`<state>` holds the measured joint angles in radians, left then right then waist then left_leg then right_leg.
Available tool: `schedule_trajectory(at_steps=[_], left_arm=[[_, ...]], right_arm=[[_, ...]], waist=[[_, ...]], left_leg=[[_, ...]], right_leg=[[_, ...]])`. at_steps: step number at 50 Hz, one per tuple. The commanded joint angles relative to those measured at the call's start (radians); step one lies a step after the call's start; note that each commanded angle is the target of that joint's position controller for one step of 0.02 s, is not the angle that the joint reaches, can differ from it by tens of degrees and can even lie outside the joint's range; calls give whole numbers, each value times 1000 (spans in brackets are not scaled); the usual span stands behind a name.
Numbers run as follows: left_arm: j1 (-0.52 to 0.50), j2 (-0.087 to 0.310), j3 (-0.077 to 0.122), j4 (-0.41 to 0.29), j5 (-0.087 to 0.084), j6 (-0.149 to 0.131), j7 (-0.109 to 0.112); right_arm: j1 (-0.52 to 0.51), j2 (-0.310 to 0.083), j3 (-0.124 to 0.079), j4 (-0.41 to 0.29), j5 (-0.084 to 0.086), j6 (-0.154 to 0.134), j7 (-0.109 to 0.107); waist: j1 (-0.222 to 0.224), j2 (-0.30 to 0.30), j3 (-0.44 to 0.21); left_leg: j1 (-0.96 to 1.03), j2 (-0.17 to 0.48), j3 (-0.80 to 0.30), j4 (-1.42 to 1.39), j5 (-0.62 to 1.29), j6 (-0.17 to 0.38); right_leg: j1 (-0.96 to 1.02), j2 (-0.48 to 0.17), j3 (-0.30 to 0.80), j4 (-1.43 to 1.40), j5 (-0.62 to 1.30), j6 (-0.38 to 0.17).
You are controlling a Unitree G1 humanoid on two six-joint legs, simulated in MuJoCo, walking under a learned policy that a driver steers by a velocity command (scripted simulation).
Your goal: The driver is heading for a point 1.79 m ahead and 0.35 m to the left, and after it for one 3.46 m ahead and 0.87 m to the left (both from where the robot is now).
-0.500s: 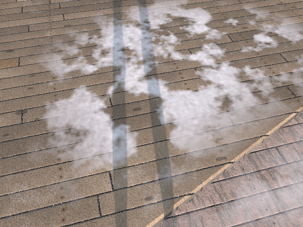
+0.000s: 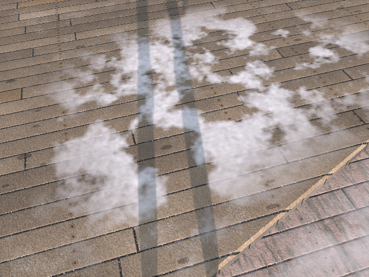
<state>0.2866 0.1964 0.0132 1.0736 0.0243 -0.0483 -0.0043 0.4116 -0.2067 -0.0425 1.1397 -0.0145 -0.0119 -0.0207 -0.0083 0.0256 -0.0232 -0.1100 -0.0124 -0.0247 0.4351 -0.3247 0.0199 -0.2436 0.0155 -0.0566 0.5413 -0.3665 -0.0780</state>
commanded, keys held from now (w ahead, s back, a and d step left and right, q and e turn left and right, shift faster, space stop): w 0.98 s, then w+q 0.02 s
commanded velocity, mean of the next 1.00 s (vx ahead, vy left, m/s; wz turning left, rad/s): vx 0.46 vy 0.00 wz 0.00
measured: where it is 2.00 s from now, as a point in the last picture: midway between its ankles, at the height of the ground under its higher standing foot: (174, 158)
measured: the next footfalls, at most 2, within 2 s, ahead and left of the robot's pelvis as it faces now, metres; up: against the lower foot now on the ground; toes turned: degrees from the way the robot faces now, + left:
left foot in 0.46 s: +0.32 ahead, +0.06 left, +0.00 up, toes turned +5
right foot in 0.88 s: +0.68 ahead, -0.11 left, +0.05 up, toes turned -5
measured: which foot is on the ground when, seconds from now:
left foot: down 0.00-0.00, up 0.02-0.44, down 0.46-0.92, up 0.94-1.00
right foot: down 0.00-0.46, up 0.48-0.86, down 0.88-1.00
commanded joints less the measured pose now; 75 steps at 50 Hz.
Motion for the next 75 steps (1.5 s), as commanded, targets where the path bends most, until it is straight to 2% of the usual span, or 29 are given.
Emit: schedule_trajectory(at_steps=[1, 2, 3, 4, 6, 11, 17, 20, 21, 22, 23, 24, 25, 27, 28, 32, 40, 43, 45, 46, 47, 48, 50, 52, 58, 69, 72, 74, 75], left_arm=[[284, 101, 33, 47, 7, -24, 16], [408, 211, 62, 77, -1, -19, 15], [335, 158, 52, 65, 2, -14, 18], [236, 131, 43, 24, 1, -22, 13], [162, 102, 33, -8, -3, -42, 13], [270, 62, 13, 36, -9, -62, 20], [312, 69, 1, 48, -1, -57, 31], [309, 70, -3, 56, 3, -51, 36], [289, 117, 8, 53, 10, -48, 40], [239, 142, 19, 40, -4, -44, 39], [201, 111, 13, 5, -16, -52, 31], [277, -17, -2, -28, -37, -60, 24], [251, 66, 20, -27, -29, -52, 32], [106, 62, 31, -73, -11, -51, 22], [72, 60, 38, -88, -2, -39, 12], [25, 1, 34, -130, 15, 8, -19], [-320, -19, -7, -297, 1, 16, -27], [-246, 29, 12, -288, 0, 19, -7], [107, 89, 47, -184, -17, -7, 6], [229, 203, 88, -144, 7, -13, 8], [252, 247, 106, -139, -2, 1, 0], [87, 237, 100, -158, -9, 1, -6], [-28, 107, 69, -152, -4, -14, 0], [-57, 13, 44, -116, 2, -39, 4], [62, 75, 58, -83, 1, -80, 7], [199, 107, 62, -62, 4, -71, 32], [180, 142, 70, -65, 3, -54, 39], [156, 183, 81, -76, 2, -34, 39], [136, 193, 83, -92, -4, -26, 35]], right_arm=[[-134, -51, -4, -98, -4, -30, 8], [-152, -8, 7, -146, -5, -40, 17], [-187, -87, -10, -152, -35, -44, 25], [-193, -71, -9, -150, -31, -50, 37], [-182, -56, -9, -137, -22, -62, 52], [-267, -40, -9, -170, -22, -37, 55], [-478, -13, 17, -265, -8, -28, 47], [-373, -49, 5, -246, -11, -37, 27], [-253, -66, -8, -212, 1, -49, 19], [-98, -88, -21, -163, 0, -60, 10], [56, -156, -43, -127, -23, -66, -2], [81, -245, -64, -123, -34, -60, 6], [63, -229, -70, -114, 0, -54, 19], [-67, -59, -24, -120, -9, -64, 27], [-85, -18, -9, -113, -16, -72, 23], [-8, -52, -5, -65, 1, -100, 10], [95, -59, 12, -62, 0, -95, 1], [143, -105, 9, -47, -2, -88, 1], [93, -130, 2, -65, 1, -87, 4], [141, -80, 11, -108, 36, -88, 18], [117, -82, 2, -134, 39, -91, 30], [65, -91, -12, -155, 14, -86, 30], [-18, -53, -13, -201, 3, -78, 25], [30, -10, -10, -193, -7, -48, 20], [-108, -29, -20, -255, -17, -2, 37], [-422, -22, -14, -386, -20, -10, 71], [-382, -37, -25, -388, -26, -8, 73], [-226, -72, -46, -345, -25, -14, 67], [-77, -103, -63, -298, -33, -25, 58]], waist=[[147, -164, 125], [165, -370, 103], [111, -185, 180], [65, -95, 206], [21, -53, 178], [25, -96, 127], [54, -127, 162], [-12, -96, 80], [-62, -134, 23], [-136, -149, -40], [-184, -115, -141], [-82, 158, -213], [-102, 12, -198], [-44, -20, 57], [-9, -29, 93], [49, 13, 131], [-3, 29, 163], [34, 70, 85], [194, 97, -112], [199, -59, -253], [192, -229, -365], [109, -107, -249], [42, 33, 2], [-37, 0, 65], [-23, -66, 100], [77, -96, 146], [39, -132, 107], [-34, -146, 13], [-105, -106, -69]], left_leg=[[-490, 42, -27, 178, -210, 97], [-660, -55, 95, 450, -245, 75], [-686, 14, 22, 614, -188, 89], [-684, 51, -4, 653, -86, 94], [-629, 87, 3, 634, 48, 73], [-648, 67, 88, 589, 134, 23], [-547, 18, 167, 315, 185, 43], [-379, -65, 194, 244, 64, 119], [-249, -83, 175, 129, 91, 130], [-25, -57, 154, -28, 222, 145], [277, 105, -6, -27, 198, 184], [535, 435, -470, -8, 593, 293], [454, 434, -502, -67, 546, 375], [198, 339, -310, -163, 385, 302], [105, 291, -241, -197, 361, 255], [-3, 218, -98, -259, 484, 210], [33, 185, 12, -350, 731, 185], [153, 226, 53, -187, 1217, 167], [123, 198, 107, 219, 1245, 119], [-159, 100, 135, 557, 858, 73], [-341, -82, 92, 945, -30, 63], [-439, -23, -66, 1097, -15, 78], [-497, 64, -36, 1040, 22, 95], [-403, 101, -56, 940, 58, 95], [-535, 120, -23, 740, 184, 63], [-593, 94, 136, 242, 254, 70], [-454, 16, 199, 185, 133, 123], [-275, -65, 221, 143, 67, 168], [-66, -88, 194, 54, 119, 196]], right_leg=[[376, -155, 254, -285, -142, -28], [422, -373, 656, -443, -389, -130], [325, -395, 681, -443, -406, -153], [258, -356, 592, -435, -329, -141], [242, -283, 424, -446, -59, -111], [313, -206, 196, -387, 530, -95], [287, -200, 122, -362, 784, -103], [403, -192, 82, -145, 1291, -70], [414, -198, 91, 12, 1336, -65], [333, -187, 81, 195, 1222, -56], [88, -148, 77, 451, 833, -45], [-292, 34, 24, 835, -145, -1], [-398, 13, 123, 924, -85, -11], [-481, -58, 101, 902, -2, -15], [-451, -79, 104, 856, 29, -12], [-484, -87, 41, 817, 64, 15], [-442, -74, -93, 318, 207, 12], [-252, 36, -167, 259, 88, -51], [99, 55, -95, 133, 133, -108], [382, -156, 262, 16, -74, -195], [481, -400, 773, -256, -172, -290], [354, -391, 782, -291, -152, -287], [95, -345, 518, -326, -107, -210], [-59, -275, 318, -359, 49, -136], [6, -245, 84, -457, 179, -110], [344, -285, -134, -401, 488, -76], [382, -294, -199, -245, 907, -49], [382, -291, -220, 10, 1118, -36], [288, -271, -237, 231, 999, -10]])
Keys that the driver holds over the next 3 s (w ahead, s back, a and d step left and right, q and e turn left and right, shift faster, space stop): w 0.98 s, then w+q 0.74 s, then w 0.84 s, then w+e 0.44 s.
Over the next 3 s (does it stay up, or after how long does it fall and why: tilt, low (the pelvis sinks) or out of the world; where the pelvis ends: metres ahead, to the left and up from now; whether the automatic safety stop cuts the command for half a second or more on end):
stays up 1.51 0.38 0.05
